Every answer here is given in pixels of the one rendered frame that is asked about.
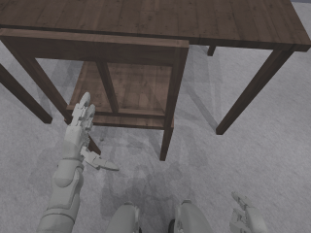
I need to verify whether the right robot shin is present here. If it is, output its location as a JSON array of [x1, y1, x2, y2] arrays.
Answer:
[[174, 199, 192, 233]]

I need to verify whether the left robot hand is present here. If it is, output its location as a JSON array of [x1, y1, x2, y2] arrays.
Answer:
[[62, 92, 120, 172]]

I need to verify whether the right robot hand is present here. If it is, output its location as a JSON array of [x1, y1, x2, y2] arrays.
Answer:
[[229, 191, 269, 233]]

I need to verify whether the robot left forearm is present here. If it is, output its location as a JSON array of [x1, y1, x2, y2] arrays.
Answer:
[[34, 158, 85, 233]]

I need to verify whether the table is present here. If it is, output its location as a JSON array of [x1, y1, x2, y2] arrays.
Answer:
[[0, 0, 311, 135]]

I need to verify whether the chair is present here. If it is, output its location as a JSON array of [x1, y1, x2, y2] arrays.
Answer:
[[0, 28, 190, 161]]

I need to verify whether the left robot thigh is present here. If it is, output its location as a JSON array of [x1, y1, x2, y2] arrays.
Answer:
[[104, 205, 140, 233]]

